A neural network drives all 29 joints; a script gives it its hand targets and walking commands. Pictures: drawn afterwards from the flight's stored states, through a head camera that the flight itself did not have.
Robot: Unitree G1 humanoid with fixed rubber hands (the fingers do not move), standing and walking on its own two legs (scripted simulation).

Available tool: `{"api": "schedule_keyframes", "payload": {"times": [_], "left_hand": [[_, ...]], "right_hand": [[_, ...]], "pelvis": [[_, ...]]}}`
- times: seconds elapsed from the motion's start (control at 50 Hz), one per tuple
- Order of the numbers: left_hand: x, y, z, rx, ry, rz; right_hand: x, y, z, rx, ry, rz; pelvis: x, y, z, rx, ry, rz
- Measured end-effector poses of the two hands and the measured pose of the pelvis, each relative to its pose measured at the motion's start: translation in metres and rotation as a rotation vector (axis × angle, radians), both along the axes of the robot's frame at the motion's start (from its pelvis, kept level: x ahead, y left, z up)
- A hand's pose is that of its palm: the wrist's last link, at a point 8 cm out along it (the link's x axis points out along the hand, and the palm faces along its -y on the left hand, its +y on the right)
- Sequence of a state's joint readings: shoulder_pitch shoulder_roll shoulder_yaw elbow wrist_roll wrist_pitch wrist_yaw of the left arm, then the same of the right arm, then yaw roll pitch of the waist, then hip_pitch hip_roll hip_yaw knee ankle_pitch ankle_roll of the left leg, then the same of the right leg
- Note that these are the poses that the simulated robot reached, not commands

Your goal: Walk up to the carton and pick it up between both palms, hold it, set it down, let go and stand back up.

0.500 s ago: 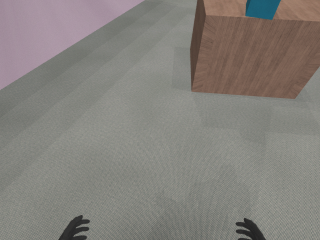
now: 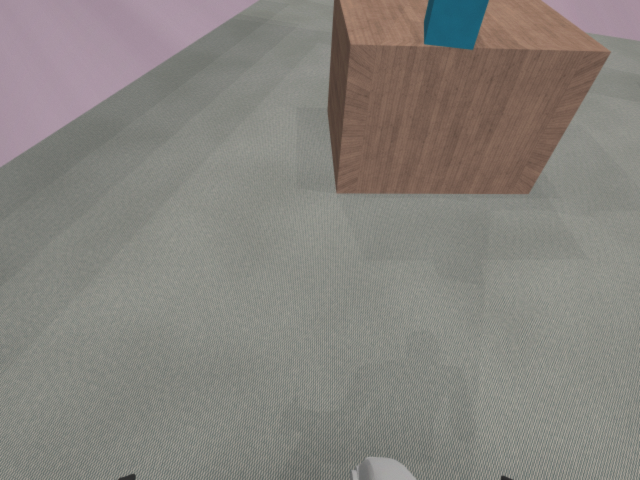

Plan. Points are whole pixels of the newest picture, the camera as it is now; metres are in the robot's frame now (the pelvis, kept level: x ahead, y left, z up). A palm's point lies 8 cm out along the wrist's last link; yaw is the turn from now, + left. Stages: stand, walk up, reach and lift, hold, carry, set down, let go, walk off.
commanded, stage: walk up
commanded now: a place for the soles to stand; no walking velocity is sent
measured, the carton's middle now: (454, 7) +1.61 -0.47 +0.04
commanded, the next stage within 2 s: none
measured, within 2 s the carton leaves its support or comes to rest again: neither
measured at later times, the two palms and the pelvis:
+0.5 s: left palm (202, 439) +0.19 +0.16 -0.11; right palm (567, 402) +0.25 -0.37 -0.10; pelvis +0.16 -0.11 -0.01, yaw -2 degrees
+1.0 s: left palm (284, 256) +0.53 +0.07 -0.11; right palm (585, 356) +0.33 -0.44 -0.11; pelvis +0.36 -0.16 -0.01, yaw -7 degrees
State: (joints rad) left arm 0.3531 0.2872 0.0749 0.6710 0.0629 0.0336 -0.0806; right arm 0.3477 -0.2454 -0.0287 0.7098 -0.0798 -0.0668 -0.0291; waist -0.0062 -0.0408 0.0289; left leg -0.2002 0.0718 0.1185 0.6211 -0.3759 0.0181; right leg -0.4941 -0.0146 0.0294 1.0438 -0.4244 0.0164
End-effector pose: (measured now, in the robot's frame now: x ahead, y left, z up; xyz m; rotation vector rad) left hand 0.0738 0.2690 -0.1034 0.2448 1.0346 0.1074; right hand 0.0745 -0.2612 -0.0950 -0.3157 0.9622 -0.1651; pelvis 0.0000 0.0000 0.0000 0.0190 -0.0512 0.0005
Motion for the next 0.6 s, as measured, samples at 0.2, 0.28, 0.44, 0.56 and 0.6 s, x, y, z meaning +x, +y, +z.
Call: {"api": "schedule_keyframes", "payload": {"times": [0.2,0.28,0.44,0.56,0.6], "left_hand": [[0.101,-0.075,-0.002,0.008,-0.092,-0.109],[0.116,-0.098,-0.013,0.046,-0.103,-0.08],[0.111,-0.107,-0.006,0.074,0.006,0.014],[0.136,-0.1,-0.015,0.043,0.047,0.066],[0.15,-0.096,-0.024,0.024,0.064,0.074]], "right_hand": [[-0.033,-0.101,-0.034,-0.016,0.173,-0.171],[0.004,-0.12,-0.053,0.023,0.189,-0.137],[0.136,-0.113,-0.02,0.088,-0.022,-0.021],[0.21,-0.103,0.007,0.074,-0.079,0.034],[0.231,-0.101,0.011,0.05,-0.093,0.039]], "pelvis": [[0.06,-0.069,-0.02,0.002,-0.021,-0.078],[0.082,-0.092,-0.034,-0.016,-0.026,-0.079],[0.132,-0.107,-0.013,-0.046,-0.041,-0.056],[0.182,-0.108,-0.006,-0.053,-0.032,-0.033],[0.202,-0.105,-0.009,-0.05,-0.029,-0.026]]}}
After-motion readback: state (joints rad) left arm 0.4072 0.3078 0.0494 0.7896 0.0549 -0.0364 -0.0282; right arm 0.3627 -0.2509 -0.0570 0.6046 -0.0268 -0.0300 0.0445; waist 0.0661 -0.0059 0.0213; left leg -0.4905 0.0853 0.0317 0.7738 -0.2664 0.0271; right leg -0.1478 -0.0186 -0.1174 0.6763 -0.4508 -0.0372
